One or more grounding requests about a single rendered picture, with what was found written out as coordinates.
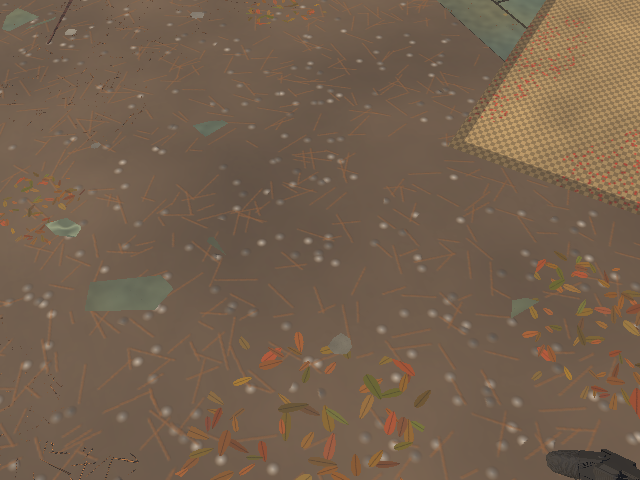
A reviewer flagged right robot hand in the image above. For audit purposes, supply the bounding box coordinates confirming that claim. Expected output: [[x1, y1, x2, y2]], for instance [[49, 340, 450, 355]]
[[546, 449, 640, 480]]

